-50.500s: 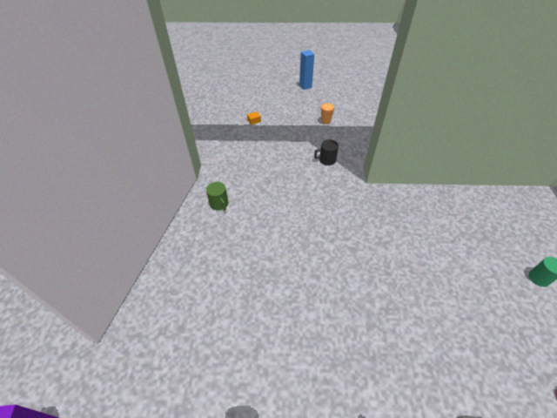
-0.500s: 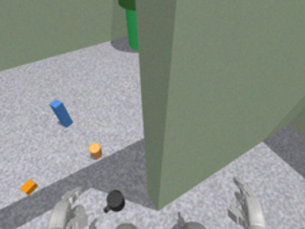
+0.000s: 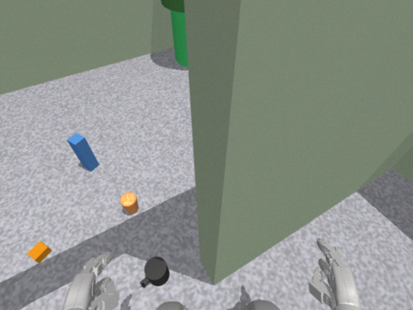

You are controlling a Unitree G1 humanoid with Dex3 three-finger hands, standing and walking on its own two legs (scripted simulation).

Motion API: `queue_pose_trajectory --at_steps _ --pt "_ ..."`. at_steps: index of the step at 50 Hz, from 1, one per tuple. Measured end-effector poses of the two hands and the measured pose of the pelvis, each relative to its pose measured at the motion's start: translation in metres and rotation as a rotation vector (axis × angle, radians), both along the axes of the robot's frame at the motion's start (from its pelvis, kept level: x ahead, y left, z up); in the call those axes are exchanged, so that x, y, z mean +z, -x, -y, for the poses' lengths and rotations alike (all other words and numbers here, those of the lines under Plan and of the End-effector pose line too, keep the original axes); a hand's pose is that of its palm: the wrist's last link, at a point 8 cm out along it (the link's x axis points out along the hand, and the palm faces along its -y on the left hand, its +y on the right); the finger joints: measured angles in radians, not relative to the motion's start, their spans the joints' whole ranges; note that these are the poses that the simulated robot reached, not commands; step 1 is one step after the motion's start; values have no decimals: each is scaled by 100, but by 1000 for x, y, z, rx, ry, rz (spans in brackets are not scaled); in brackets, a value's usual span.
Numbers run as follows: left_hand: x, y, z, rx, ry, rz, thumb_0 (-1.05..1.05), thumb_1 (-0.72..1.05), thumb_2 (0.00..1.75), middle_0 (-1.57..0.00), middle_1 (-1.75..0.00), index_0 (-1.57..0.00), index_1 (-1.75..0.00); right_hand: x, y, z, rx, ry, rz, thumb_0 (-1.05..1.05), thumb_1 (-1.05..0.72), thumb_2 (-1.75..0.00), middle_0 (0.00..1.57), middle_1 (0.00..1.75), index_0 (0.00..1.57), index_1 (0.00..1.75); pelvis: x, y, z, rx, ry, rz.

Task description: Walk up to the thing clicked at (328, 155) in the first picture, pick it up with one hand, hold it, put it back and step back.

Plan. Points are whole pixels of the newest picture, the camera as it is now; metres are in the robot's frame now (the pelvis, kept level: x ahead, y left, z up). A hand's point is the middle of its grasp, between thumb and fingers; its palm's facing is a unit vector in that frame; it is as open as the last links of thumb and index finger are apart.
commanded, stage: home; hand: left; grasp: from above
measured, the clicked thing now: (154, 274) +0.36 +0.23 -0.66
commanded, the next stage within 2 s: stand in 0.52 s
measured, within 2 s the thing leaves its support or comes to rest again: neither
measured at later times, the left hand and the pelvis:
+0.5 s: hand (117, 293) +0.17 +0.18 -0.04, palm faces +0.05 -0.98 -0.21, open 7.4 cm; pelvis +0.01 +0.00 +0.00, yaw +0 degrees
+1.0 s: hand out of the picture +0.08 +0.24 -0.11, palm faces +0.05 -0.94 -0.32, open 7.4 cm; pelvis +0.00 +0.01 +0.04, yaw +1 degrees
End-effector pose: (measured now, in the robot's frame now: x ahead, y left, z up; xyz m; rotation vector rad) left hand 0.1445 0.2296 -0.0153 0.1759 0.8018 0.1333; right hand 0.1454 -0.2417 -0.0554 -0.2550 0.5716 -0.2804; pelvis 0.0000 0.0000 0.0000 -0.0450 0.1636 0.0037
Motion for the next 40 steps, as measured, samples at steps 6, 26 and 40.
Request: queue_pose_trajectory --at_steps 6,26,40 --pt "0 -2 0 -3 -2 -1 1 90 90 -20 -30 -20 -30 0 -2 0 1 -1 -1 2 -90 -90 20 30 21 30 0 -2 0 -1 0 -2" --pt "0 -6 1 -2 -1 -1 1 90 90 -20 -30 -20 -30 -1 -6 1 -1 -5 -8 2 -90 -90 20 30 21 30 0 -5 1 0 0 -8" --pt "-42 9 -36 0 -120 -81 1 90 90 -20 -30 -20 -30 -20 18 21 123 8 -398 2 -90 -90 21 30 21 30 20 3 -1 1 -45 133"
